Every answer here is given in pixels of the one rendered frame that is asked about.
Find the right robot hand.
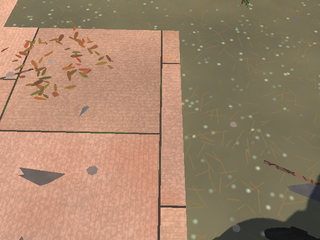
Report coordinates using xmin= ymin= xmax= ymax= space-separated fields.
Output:
xmin=264 ymin=226 xmax=320 ymax=240

